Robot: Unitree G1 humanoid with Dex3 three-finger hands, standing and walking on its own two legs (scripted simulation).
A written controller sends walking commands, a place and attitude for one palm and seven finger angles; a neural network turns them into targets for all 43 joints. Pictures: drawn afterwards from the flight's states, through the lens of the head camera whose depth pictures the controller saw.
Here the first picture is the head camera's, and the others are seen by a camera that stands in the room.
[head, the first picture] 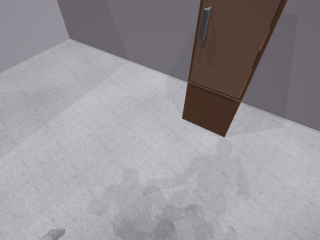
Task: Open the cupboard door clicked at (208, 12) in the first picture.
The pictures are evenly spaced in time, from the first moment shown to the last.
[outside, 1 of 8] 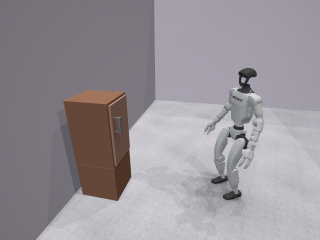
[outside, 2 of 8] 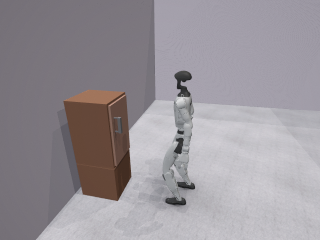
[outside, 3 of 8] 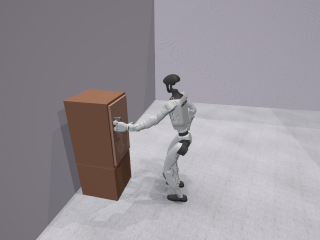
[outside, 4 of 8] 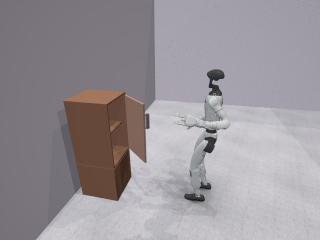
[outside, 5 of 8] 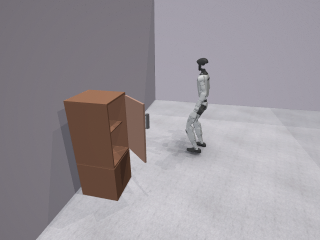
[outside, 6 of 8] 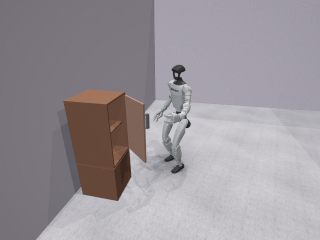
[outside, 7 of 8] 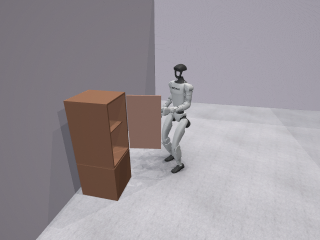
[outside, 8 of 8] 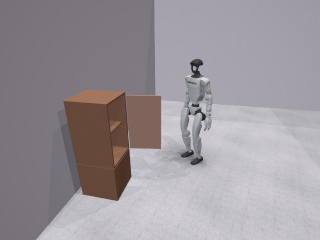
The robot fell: no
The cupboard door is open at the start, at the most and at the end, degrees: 0 100 100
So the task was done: yes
